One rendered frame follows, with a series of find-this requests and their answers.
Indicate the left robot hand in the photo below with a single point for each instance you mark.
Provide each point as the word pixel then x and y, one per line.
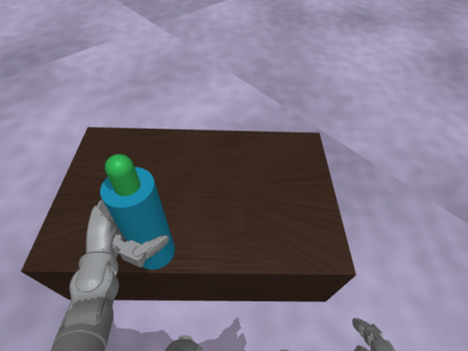
pixel 103 235

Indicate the bottle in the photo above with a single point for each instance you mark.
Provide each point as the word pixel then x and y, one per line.
pixel 131 196

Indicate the left robot arm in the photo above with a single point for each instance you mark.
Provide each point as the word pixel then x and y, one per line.
pixel 93 288

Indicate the right robot hand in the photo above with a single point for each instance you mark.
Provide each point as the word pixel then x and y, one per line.
pixel 372 336

